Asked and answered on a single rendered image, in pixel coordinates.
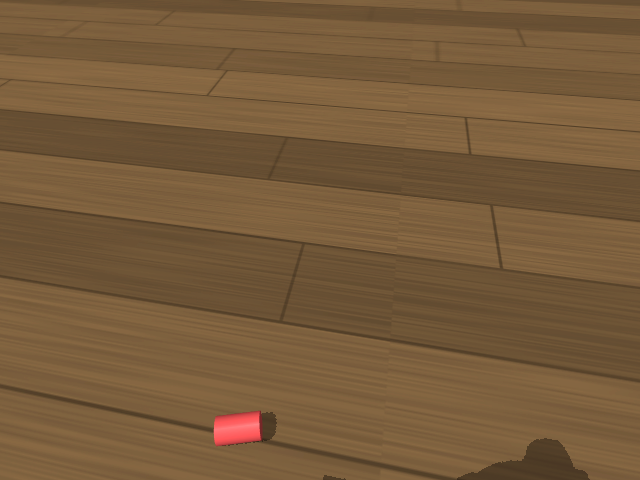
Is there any can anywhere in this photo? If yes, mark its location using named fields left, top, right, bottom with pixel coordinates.
left=214, top=411, right=263, bottom=446

